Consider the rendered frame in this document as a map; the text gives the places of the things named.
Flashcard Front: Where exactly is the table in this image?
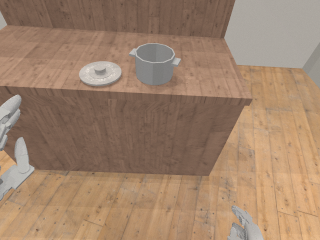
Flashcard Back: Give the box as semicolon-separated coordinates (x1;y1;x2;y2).
0;0;253;176

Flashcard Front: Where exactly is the pot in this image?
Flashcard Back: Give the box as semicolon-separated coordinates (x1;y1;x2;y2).
129;43;181;86

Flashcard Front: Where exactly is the robot right hand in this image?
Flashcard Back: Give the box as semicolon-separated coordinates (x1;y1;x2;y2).
227;205;264;240

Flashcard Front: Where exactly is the lid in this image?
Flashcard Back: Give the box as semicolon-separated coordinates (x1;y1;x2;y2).
79;61;122;86

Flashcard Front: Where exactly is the robot left hand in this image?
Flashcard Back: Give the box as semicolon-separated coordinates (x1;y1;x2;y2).
0;94;35;201

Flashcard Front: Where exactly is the knob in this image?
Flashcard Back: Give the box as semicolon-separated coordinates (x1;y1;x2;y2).
94;64;106;74

